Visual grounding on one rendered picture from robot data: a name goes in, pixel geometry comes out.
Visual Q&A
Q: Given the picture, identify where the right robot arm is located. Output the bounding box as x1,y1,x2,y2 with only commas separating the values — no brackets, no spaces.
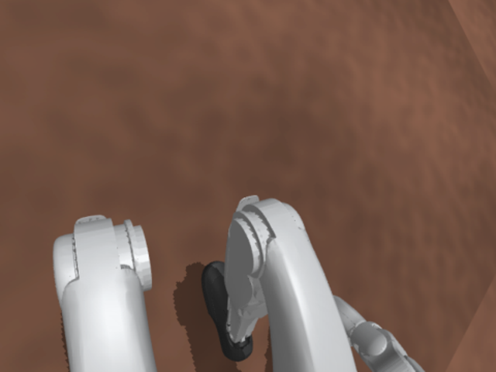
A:
350,322,425,372

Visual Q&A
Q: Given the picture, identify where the right robot hand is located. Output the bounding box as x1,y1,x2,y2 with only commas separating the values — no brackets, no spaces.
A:
333,295,366,346

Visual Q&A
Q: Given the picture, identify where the right robot foot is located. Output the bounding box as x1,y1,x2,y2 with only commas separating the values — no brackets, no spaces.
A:
201,261,253,362

